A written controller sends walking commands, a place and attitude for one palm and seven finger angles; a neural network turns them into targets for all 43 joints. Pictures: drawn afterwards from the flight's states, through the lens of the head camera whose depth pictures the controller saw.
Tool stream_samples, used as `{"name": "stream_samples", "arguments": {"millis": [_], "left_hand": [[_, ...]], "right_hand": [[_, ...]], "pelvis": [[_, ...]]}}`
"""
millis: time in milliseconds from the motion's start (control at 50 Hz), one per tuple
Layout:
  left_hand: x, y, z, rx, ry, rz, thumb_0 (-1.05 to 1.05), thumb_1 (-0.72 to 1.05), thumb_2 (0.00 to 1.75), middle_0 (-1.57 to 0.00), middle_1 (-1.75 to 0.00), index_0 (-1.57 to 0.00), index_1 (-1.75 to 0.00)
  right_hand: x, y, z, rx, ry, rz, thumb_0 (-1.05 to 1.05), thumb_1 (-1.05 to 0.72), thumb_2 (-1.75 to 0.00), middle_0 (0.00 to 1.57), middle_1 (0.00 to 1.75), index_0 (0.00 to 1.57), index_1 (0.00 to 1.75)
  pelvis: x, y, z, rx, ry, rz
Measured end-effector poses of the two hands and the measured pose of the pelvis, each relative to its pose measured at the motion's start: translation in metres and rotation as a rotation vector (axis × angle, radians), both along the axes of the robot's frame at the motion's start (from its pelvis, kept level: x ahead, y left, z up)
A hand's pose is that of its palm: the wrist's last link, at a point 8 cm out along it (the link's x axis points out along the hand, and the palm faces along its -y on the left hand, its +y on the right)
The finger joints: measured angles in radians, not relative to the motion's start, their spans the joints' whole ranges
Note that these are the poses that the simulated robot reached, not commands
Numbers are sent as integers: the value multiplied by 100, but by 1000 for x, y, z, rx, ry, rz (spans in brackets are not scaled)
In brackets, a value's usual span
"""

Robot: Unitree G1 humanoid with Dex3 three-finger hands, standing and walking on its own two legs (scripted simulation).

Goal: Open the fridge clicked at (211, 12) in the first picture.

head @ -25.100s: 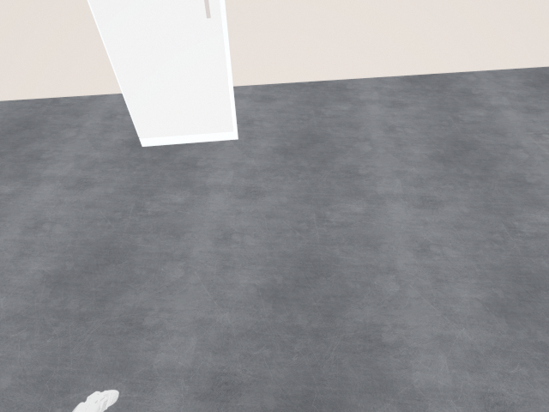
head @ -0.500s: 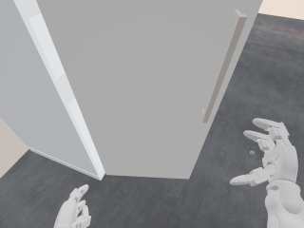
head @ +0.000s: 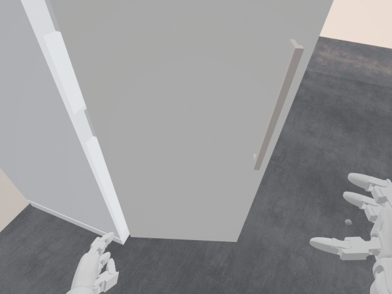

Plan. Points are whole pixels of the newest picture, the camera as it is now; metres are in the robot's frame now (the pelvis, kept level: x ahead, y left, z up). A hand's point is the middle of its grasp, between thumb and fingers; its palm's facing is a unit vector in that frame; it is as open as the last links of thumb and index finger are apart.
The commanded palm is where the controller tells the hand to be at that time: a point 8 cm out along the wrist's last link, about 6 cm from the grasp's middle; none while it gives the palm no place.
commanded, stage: draw the hand back to the body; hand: right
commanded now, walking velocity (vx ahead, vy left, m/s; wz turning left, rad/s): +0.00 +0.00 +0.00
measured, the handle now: (271, 116) +0.50 -0.17 +0.13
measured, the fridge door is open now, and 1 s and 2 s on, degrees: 71 71 71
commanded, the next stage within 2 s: step back with the hand held close in 0.88 s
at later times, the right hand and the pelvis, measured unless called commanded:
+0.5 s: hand (390, 215) +0.21 -0.28 +0.16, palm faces +0.46 +0.80 -0.37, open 8.8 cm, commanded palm +0.16 -0.32 +0.18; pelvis +0.02 -0.01 +0.01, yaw +0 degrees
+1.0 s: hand out of the picture +0.20 -0.28 +0.17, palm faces +0.47 +0.80 -0.37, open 7.4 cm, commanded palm +0.16 -0.31 +0.19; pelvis +0.01 -0.01 +0.01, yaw +0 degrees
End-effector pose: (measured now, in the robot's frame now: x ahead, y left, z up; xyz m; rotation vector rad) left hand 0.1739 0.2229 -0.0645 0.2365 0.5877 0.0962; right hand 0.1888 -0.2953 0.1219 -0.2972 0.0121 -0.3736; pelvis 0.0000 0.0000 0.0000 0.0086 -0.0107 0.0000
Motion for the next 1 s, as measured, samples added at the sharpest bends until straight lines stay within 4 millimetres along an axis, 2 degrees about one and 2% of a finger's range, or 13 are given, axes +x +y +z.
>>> {"name": "stream_samples", "arguments": {"millis": [100,320,520,600,740,1000], "left_hand": [[4,-9,1,-5,21,-17,1,90,90,-21,-30,-20,-30],[14,-25,2,-30,31,-48,1,90,90,-21,-30,-20,-30],[21,-26,4,-32,32,-52,1,90,90,-21,-30,-20,-30],[22,-24,4,-29,37,-49,1,90,90,-21,-30,-20,-30],[19,-21,4,-15,50,-42,1,90,90,-21,-30,-20,-30],[14,-21,3,-30,45,-32,1,90,90,-21,-30,-20,-30]], "right_hand": [[-10,-7,11,-39,-21,-39,-1,13,-40,24,90,24,91],[-16,-15,37,-103,-78,-60,0,-26,-59,23,67,23,68],[-24,-23,60,-166,-126,-77,1,-62,-76,22,46,22,46],[-28,-26,62,-174,-131,-88,1,-74,-82,21,39,22,39],[-27,-25,52,-141,-102,-97,1,-85,-88,21,33,21,33],[-28,-22,60,-159,-132,-83,1,-89,-89,21,30,21,31]], "pelvis": [[4,-3,5,0,-25,-1],[14,-10,10,0,-49,2],[18,-12,11,1,-51,5],[19,-12,11,1,-51,4],[17,-12,11,2,-51,3],[14,-11,12,0,-60,6]]}}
